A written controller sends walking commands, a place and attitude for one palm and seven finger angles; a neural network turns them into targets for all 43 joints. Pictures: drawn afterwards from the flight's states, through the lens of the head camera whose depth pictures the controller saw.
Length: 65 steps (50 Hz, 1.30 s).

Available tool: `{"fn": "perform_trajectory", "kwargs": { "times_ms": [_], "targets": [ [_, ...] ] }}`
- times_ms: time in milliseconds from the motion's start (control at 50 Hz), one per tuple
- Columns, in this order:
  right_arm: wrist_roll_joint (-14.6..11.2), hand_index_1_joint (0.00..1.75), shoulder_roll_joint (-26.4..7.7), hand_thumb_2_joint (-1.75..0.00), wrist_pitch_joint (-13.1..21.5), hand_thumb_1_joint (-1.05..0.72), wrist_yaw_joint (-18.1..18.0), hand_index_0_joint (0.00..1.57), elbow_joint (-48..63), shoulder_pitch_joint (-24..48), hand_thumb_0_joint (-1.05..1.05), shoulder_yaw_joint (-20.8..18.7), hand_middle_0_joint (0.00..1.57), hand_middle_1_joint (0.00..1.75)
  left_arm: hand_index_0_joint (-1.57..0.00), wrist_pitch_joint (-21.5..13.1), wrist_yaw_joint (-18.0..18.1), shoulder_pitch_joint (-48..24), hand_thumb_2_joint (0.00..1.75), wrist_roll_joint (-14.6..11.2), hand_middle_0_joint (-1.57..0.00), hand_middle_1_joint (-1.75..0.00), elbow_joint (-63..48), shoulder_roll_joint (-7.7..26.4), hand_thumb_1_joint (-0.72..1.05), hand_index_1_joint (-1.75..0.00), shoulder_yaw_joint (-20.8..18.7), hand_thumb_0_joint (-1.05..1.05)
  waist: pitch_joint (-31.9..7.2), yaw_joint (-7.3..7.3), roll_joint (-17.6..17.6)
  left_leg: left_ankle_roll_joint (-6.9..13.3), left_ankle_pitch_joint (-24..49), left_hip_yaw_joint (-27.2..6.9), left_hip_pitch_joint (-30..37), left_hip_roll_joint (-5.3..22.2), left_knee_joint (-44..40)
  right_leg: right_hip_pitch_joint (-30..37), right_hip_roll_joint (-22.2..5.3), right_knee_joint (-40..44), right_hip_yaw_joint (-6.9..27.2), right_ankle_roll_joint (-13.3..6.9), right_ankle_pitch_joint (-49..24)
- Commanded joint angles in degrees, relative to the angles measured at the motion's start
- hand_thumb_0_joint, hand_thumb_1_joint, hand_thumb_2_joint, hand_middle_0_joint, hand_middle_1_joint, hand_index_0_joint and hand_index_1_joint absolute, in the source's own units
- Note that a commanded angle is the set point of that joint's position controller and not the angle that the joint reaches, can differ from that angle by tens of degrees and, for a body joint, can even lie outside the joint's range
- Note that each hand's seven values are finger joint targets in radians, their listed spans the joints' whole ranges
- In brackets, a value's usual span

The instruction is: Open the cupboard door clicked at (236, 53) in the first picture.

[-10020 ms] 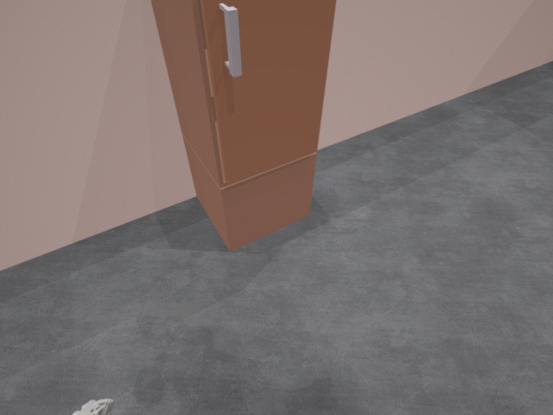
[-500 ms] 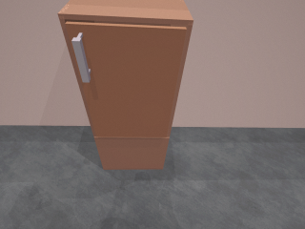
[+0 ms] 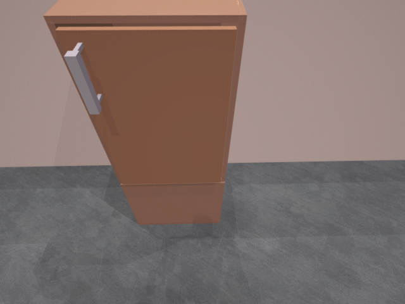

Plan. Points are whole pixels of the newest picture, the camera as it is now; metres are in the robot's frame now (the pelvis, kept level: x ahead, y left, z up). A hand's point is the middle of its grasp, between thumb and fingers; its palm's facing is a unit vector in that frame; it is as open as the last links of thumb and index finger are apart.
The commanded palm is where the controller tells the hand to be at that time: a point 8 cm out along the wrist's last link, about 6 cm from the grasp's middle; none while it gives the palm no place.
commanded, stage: come to a stop and stand still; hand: left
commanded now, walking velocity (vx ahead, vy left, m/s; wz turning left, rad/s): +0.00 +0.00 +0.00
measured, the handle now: (87, 79) +0.55 +0.30 +0.15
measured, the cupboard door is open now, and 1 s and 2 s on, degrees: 0 0 0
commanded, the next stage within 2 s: look again from close up in 0.26 s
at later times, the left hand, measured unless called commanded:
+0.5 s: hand out of the picture -0.03 +0.18 -0.18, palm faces -0.01 -0.98 -0.19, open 7.3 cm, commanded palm none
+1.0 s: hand out of the picture -0.07 +0.20 -0.18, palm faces -0.01 -0.99 -0.16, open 7.4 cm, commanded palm none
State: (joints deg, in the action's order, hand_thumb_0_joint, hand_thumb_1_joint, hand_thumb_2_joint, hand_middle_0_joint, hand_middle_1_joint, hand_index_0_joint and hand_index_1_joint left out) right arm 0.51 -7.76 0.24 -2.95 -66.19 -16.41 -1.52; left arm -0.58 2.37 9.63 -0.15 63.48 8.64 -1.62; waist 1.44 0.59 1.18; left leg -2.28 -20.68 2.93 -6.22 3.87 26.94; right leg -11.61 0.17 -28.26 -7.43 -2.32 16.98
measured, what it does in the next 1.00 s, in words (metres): shifts its weight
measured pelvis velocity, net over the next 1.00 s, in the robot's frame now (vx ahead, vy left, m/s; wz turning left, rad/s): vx -0.05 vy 0.05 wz -0.04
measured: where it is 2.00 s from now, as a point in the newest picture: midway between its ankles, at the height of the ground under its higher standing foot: outside the picture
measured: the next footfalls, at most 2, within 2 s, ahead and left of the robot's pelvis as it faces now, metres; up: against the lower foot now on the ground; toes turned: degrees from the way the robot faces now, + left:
right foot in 1.66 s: +0.17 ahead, -0.02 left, +0.00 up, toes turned +0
left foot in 2.00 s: +0.03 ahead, +0.19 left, +0.00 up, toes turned +6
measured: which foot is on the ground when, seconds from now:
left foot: down 0.00-1.00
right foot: down 0.00-1.00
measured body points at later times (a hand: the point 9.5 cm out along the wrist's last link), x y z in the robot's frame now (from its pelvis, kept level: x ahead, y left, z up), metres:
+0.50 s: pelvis -0.02 +0.02 +0.00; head -0.01 +0.01 +0.45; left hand -0.03 +0.23 -0.16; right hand -0.01 -0.21 -0.16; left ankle -0.06 +0.14 -0.74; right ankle -0.02 -0.09 -0.74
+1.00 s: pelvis -0.05 +0.05 +0.00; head -0.05 +0.04 +0.45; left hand -0.07 +0.25 -0.16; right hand -0.10 -0.16 -0.16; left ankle -0.06 +0.14 -0.74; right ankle -0.02 -0.09 -0.74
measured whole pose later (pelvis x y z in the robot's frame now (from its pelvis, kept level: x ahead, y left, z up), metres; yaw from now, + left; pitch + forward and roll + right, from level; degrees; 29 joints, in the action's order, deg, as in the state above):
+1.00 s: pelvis -0.05 +0.05 +0.00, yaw -2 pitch -1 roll +1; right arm 0.9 -6.7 0.7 -1.3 -63.1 -21.7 0.3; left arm -0.5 1.4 20.0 1.0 63.7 6.7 0.4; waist 0.9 0.1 -0.2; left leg 2.4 -17.0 6.4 -10.3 -0.6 28.6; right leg -16.1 -3.7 -29.9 -3.1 0.7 12.4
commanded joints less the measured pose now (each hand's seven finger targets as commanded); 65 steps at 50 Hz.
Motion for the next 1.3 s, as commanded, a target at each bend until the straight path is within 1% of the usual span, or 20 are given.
{"fn": "perform_trajectory", "kwargs": {
  "times_ms": [0,140,320,340,380,420,460,560,720,900,980,1040,1100,1120,1140,1180,1200,1220,1240,1280],
  "targets": [
    [0.4,0.30,-3.3,-0.90,0.8,-0.90,0.0,0.20,0.2,-4.5,0.00,0.1,0.20,0.30,-0.20,-0.2,-0.3,5.1,0.90,0.3,-0.20,-0.30,-0.1,4.5,0.90,-0.30,-0.2,0.00,1.8,-0.59,2.5,2.0,24.3,-2.1,-1.2,4.5,-5.5,2.8,-6.9,5.4,6.9,0.5,-23.5],
    [0.3,0.30,-4.9,-0.90,0.7,-0.90,-0.2,0.20,0.8,-3.1,0.00,0.0,0.20,0.30,-0.20,-0.8,0.0,6.7,0.90,0.3,-0.20,-0.30,0.3,5.8,0.90,-0.30,0.0,0.00,-2.5,-0.36,-0.6,1.5,26.8,-0.9,2.7,4.3,-5.2,6.2,-7.8,5.1,7.2,0.3,-33.4],
    [0.1,0.30,-5.1,-0.90,0.4,-0.90,-0.1,0.20,0.7,-2.6,0.00,0.5,0.20,0.30,-0.20,-0.6,0.0,8.0,0.90,0.4,-0.20,-0.30,1.0,5.6,0.90,-0.30,0.5,0.00,2.2,-0.49,-1.8,1.9,19.3,-0.9,1.6,4.0,-7.8,3.8,-7.4,7.9,8.0,0.5,-25.0],
    [-0.3,0.30,-8.3,-0.90,1.0,-0.90,1.0,0.20,4.9,3.1,0.00,-0.2,0.20,0.30,-0.20,-2.1,2.4,14.4,0.90,1.3,-0.20,-0.30,3.1,7.5,0.90,-0.30,0.0,0.00,5.0,-3.29,-5.8,1.1,16.8,2.9,-8.3,2.9,7.5,3.8,-10.5,5.3,12.1,4.0,-51.8],
    [-0.2,0.30,-3.2,-0.90,0.5,-0.90,1.3,0.20,7.4,0.0,0.00,0.2,0.20,0.30,-0.20,-2.7,1.7,14.4,0.90,1.2,-0.20,-0.30,0.8,8.7,0.90,-0.30,0.0,0.00,-2.3,-0.46,-3.8,2.7,-0.3,1.2,-9.3,0.1,7.0,10.6,-14.4,2.1,13.4,-0.5,-64.1],
    [-0.2,0.30,-3.7,-0.90,0.9,-0.90,1.3,0.20,6.4,-4.1,0.00,0.1,0.20,0.30,-0.20,-2.1,1.3,10.3,0.90,0.8,-0.20,-0.30,-0.5,7.1,0.90,-0.30,0.7,0.00,-8.9,1.51,-2.2,2.7,7.1,0.3,-2.4,0.9,-0.1,7.9,-11.4,0.5,9.2,-1.9,-41.0],
    [0.3,0.30,-5.0,-0.90,1.0,-0.90,1.2,0.20,6.3,-4.7,0.00,0.1,0.20,0.30,-0.20,-1.1,0.7,8.4,0.90,0.8,-0.20,-0.30,-1.8,5.2,0.90,-0.30,1.1,0.00,-5.1,1.23,-1.5,3.7,11.0,-2.0,-2.9,3.8,-2.0,2.3,-7.1,1.9,7.8,-0.3,-15.7],
    [0.5,0.30,-5.2,-0.90,0.9,-0.90,1.4,0.20,6.9,-3.6,0.00,0.9,0.20,0.30,-0.20,-0.4,-0.3,9.1,0.90,1.1,-0.20,-0.30,-1.2,4.2,0.90,-0.30,1.4,0.00,7.6,-0.17,1.0,4.5,2.4,-4.1,-11.5,3.1,-8.1,-3.3,-5.3,4.4,8.2,0.4,-1.4],
    [0.7,0.30,-6.1,-0.90,1.4,-0.90,1.4,0.20,7.0,-5.3,0.00,0.7,0.20,0.30,-0.20,-0.1,-0.7,11.8,0.90,1.3,-0.20,-0.30,-1.6,3.1,0.90,-0.30,1.4,0.00,6.5,-1.19,-0.3,5.5,-7.2,-6.4,-15.6,3.3,-12.4,-0.6,-4.7,2.1,6.8,0.9,-2.5],
    [0.5,0.30,-4.5,-0.90,1.4,-0.90,1.4,0.20,5.3,-7.3,0.00,0.9,0.20,0.30,-0.20,-0.5,-0.7,12.8,0.90,1.1,-0.20,-0.30,-1.6,2.3,0.90,-0.30,1.3,0.00,5.6,-0.81,-1.5,5.5,-3.6,-5.2,-13.7,2.3,-10.1,-2.0,-5.5,3.4,8.4,0.8,-2.6],
    [0.9,0.30,-5.3,-0.90,0.8,-0.90,1.8,0.20,5.2,-7.8,0.00,0.6,0.20,0.30,-0.20,-0.3,-0.9,13.5,0.90,1.7,-0.20,-0.30,-2.3,3.3,0.90,-0.30,0.4,0.00,6.6,-1.16,-0.8,6.4,-13.6,-5.5,-15.9,1.9,-8.8,-3.6,-5.4,1.7,7.7,0.2,10.5],
    [1.0,0.30,-4.5,-0.90,0.4,-0.90,2.1,0.20,6.4,-7.0,0.00,0.4,0.20,0.30,-0.20,-0.4,-1.2,15.0,0.90,1.8,-0.20,-0.30,-2.8,4.4,0.90,-0.30,-0.6,0.00,8.8,-1.88,-5.0,6.4,-14.0,-3.5,-20.6,-1.0,-2.1,-3.9,-7.9,4.8,12.6,-1.3,18.7],
    [0.9,0.30,-2.5,-0.90,0.7,-0.90,2.4,0.20,7.8,-6.1,0.00,0.6,0.20,0.30,-0.20,-1.0,-0.7,18.8,0.90,1.4,-0.20,-0.30,-2.4,7.2,0.90,-0.30,-2.1,0.00,5.4,-2.67,-14.4,5.5,-4.9,2.0,-23.2,-4.3,14.8,-0.2,-17.3,13.7,23.9,-5.9,24.2],
    [1.0,0.30,-2.4,-0.90,1.0,-0.90,2.6,0.20,8.3,-5.1,0.00,0.5,0.20,0.30,-0.20,-1.2,-0.6,18.9,0.90,1.5,-0.20,-0.30,-2.7,7.4,0.90,-0.30,-2.5,0.00,4.5,-2.57,-13.5,5.5,-5.5,1.1,-22.7,-3.6,17.4,-0.9,-19.2,14.7,25.2,-7.1,22.4],
    [0.9,0.30,-2.4,-0.90,1.2,-0.90,2.8,0.20,8.7,-5.3,0.00,0.4,0.20,0.30,-0.20,-1.4,-0.5,17.5,0.90,1.7,-0.20,-0.30,-3.4,7.7,0.90,-0.30,-2.6,0.00,4.8,-1.74,-11.2,5.6,-6.4,0.2,-20.3,-2.7,16.3,-4.3,-19.6,14.3,24.1,-7.3,22.4],
    [0.8,0.30,-1.9,-0.90,1.5,-0.90,3.0,0.20,7.1,-10.7,0.00,0.5,0.20,0.30,-0.20,-0.9,-0.6,11.7,0.90,1.9,-0.20,-0.30,-5.2,6.9,0.90,-0.30,-2.6,0.00,4.7,2.22,-6.6,5.5,-3.1,0.9,-6.9,-3.2,4.4,-14.8,-15.4,6.2,13.6,-4.3,20.8],
    [1.1,0.30,-4.0,-0.90,1.9,-0.90,2.8,0.20,5.5,-15.5,0.00,0.2,0.20,0.30,-0.20,-0.5,-1.0,9.5,0.90,1.8,-0.20,-0.30,-6.3,4.3,0.90,-0.30,-2.2,0.00,4.6,4.05,3.3,6.7,-6.3,-7.5,-2.6,0.2,-3.8,-19.9,-8.5,-6.1,5.8,-1.6,18.2],
    [1.7,0.30,-8.7,-0.90,2.5,-0.90,2.1,0.20,4.3,-20.5,0.00,-1.0,0.20,0.30,-0.20,-0.5,-1.5,7.6,0.90,1.5,-0.20,-0.30,-8.3,0.6,0.90,-0.30,-1.4,0.00,5.1,5.38,20.2,11.3,-9.2,-25.7,2.1,12.4,-14.6,-29.7,-1.1,-24.0,-2.4,1.8,16.7],
    [1.5,0.30,-8.5,-0.90,2.6,-0.90,1.5,0.20,3.6,-21.1,0.00,-0.8,0.20,0.30,-0.20,-1.2,-1.5,4.1,0.90,2.2,-0.20,-0.30,-9.7,1.8,0.90,-0.30,-1.2,0.00,7.8,5.58,16.3,14.5,0.1,-29.8,3.9,15.0,-16.3,-34.3,-2.2,-32.3,2.4,0.5,15.4],
    [1.2,0.30,-5.4,-0.90,3.7,-0.90,1.1,0.20,4.3,-17.5,0.00,0.4,0.20,0.30,-0.20,-2.1,-2.1,3.8,0.90,2.2,-0.20,-0.30,-8.3,1.9,0.90,-0.30,-1.6,0.00,7.9,3.32,7.1,16.3,17.8,-24.1,3.0,14.1,-13.0,-34.4,-5.5,-38.6,4.9,0.1,8.8]
  ]
}}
